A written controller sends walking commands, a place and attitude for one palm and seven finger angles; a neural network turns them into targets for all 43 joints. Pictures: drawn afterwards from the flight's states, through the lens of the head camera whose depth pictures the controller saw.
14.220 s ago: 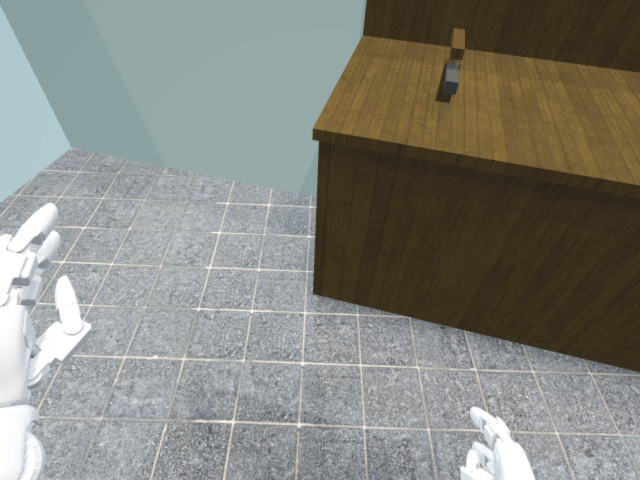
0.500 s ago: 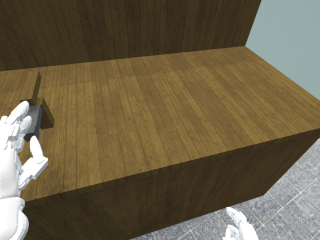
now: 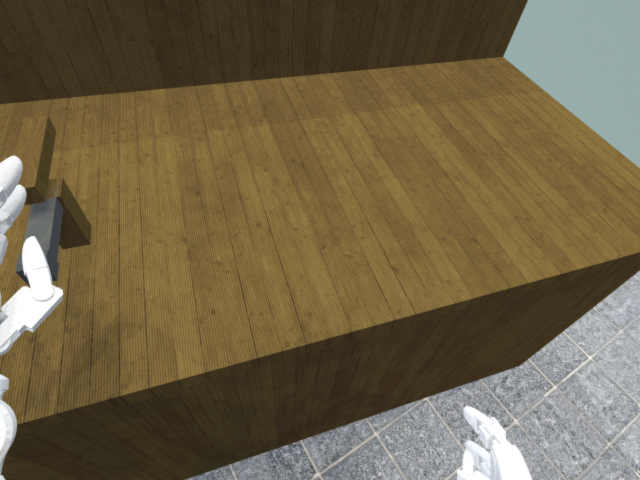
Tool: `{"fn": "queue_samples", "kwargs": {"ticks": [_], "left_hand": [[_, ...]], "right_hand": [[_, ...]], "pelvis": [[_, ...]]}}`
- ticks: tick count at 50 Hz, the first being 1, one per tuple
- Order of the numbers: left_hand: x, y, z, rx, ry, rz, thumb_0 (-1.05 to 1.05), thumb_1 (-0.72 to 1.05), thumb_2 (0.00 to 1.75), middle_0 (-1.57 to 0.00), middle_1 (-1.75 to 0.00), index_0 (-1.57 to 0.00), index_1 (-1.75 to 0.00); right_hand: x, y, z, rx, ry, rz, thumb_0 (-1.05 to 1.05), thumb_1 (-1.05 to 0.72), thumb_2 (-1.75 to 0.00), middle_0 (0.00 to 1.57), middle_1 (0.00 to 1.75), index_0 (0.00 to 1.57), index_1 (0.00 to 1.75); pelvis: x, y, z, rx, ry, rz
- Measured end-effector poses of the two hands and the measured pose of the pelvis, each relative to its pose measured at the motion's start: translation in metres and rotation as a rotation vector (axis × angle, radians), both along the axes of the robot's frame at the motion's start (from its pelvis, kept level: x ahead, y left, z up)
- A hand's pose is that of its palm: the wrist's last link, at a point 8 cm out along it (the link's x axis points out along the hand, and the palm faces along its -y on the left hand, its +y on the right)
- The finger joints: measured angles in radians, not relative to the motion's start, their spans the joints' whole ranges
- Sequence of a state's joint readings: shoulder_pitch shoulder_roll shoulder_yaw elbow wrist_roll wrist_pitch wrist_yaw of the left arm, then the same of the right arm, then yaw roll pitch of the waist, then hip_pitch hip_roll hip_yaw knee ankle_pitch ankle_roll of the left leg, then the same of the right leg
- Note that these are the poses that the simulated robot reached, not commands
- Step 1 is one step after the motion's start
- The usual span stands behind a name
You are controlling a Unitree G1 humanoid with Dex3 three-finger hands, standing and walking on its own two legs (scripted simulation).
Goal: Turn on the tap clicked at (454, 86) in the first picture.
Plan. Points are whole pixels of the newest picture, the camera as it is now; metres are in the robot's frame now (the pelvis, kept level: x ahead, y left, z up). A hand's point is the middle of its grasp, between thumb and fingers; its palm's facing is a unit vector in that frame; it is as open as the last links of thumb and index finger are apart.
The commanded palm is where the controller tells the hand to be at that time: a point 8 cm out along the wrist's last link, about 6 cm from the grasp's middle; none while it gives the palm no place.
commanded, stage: come to a stop and stand still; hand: left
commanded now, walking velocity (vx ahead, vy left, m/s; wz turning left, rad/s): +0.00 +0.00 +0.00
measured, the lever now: (38, 267) +0.29 +0.35 +0.10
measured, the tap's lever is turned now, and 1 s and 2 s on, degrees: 0 0 0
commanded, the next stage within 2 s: look again from close up in 0.28 s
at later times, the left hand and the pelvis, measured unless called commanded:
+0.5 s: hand (68, 300) +0.22 +0.25 +0.17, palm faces +0.40 -0.86 -0.33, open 7.4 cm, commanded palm +0.16 +0.29 +0.18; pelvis +0.00 +0.01 +0.00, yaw +0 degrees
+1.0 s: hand (64, 321) +0.20 +0.25 +0.16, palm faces +0.38 -0.85 -0.38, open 7.4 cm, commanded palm +0.14 +0.29 +0.18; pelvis -0.02 +0.01 +0.00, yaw +1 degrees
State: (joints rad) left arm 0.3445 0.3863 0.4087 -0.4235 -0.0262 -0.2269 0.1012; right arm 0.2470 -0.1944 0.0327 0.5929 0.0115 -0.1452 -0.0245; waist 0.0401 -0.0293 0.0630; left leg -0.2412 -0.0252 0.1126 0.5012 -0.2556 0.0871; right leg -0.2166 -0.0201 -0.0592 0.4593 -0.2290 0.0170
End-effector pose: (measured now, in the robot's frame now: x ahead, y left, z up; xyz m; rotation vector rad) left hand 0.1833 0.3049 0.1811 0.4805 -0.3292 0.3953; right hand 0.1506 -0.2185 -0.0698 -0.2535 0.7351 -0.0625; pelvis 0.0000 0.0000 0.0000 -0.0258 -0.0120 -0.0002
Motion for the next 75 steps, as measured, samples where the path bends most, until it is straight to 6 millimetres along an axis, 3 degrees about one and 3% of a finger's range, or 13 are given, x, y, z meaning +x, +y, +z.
{"fn": "queue_samples", "kwargs": {"ticks": [4, 8, 15, 25, 38, 51, 61, 69, 75], "left_hand": [[0.009, -0.013, 0.006, -0.044, -0.061, -0.036, 0.02, 0.89, 0.90, -0.21, -0.30, -0.21, -0.30], [0.016, -0.023, -0.001, -0.054, -0.021, -0.094, 0.01, 0.89, 0.90, -0.21, -0.30, -0.21, -0.30], [0.012, -0.009, -0.012, -0.048, 0.060, -0.056, 0.01, 0.89, 0.90, -0.21, -0.30, -0.21, -0.30], [-0.003, -0.011, -0.004, -0.071, 0.012, -0.043, 0.02, 0.89, 0.90, -0.21, -0.30, -0.21, -0.30], [-0.014, -0.009, -0.010, -0.065, 0.059, -0.034, 0.02, 0.89, 0.90, -0.21, -0.30, -0.21, -0.30], [-0.019, -0.012, -0.007, -0.023, 0.053, -0.056, 0.02, 0.89, 0.90, -0.21, -0.30, -0.21, -0.30], [-0.053, -0.020, 0.004, 0.087, 0.041, -0.077, 0.02, 0.89, 0.90, -0.21, -0.30, -0.21, -0.30], [-0.082, -0.027, 0.007, 0.056, -0.029, -0.049, 0.01, 0.88, 0.90, -0.21, -0.30, -0.21, -0.30], [-0.090, -0.008, -0.010, 0.012, 0.013, -0.038, 0.01, 0.88, 0.90, -0.21, -0.30, -0.21, -0.30]], "right_hand": [[0.025, 0.007, 0.008, 0.013, -0.059, 0.024, 0.02, -0.90, -0.90, 0.20, 0.30, 0.20, 0.30], [0.044, 0.011, 0.018, 0.026, -0.111, 0.016, 0.02, -0.90, -0.90, 0.20, 0.30, 0.20, 0.30], [0.050, 0.011, 0.024, 0.008, -0.111, 0.009, 0.01, -0.90, -0.90, 0.20, 0.30, 0.20, 0.30], [0.029, 0.008, 0.015, -0.011, -0.050, 0.005, 0.02, -0.90, -0.90, 0.20, 0.30, 0.20, 0.30], [-0.003, 0.005, 0.007, 0.002, -0.017, -0.029, 0.02, -0.90, -0.90, 0.20, 0.30, 0.20, 0.30], [0.005, 0.002, 0.007, -0.017, -0.037, -0.007, 0.02, -0.90, -0.90, 0.20, 0.30, 0.20, 0.30], [0.005, 0.010, -0.003, 0.005, -0.070, 0.059, 0.01, -0.90, -0.90, 0.20, 0.30, 0.20, 0.30], [-0.027, 0.005, -0.017, 0.009, 0.002, 0.069, 0.01, -0.90, -0.90, 0.20, 0.30, 0.20, 0.30], [-0.061, 0.000, -0.011, -0.044, 0.005, -0.004, 0.02, -0.90, -0.90, 0.20, 0.30, 0.20, 0.30]], "pelvis": [[0.007, 0.003, 0.000, -0.008, 0.000, 0.000], [0.012, 0.004, 0.001, -0.010, 0.005, -0.004], [0.012, 0.002, 0.002, -0.011, 0.006, -0.001], [0.003, 0.005, 0.002, -0.012, -0.009, 0.007], [-0.009, 0.006, 0.004, -0.010, -0.015, 0.008], [-0.018, 0.007, 0.000, -0.013, 0.000, 0.014], [-0.041, 0.000, -0.010, 0.005, -0.004, 0.028], [-0.065, -0.006, -0.013, 0.025, 0.013, 0.043], [-0.081, 0.011, -0.014, 0.058, 0.039, 0.054]]}}
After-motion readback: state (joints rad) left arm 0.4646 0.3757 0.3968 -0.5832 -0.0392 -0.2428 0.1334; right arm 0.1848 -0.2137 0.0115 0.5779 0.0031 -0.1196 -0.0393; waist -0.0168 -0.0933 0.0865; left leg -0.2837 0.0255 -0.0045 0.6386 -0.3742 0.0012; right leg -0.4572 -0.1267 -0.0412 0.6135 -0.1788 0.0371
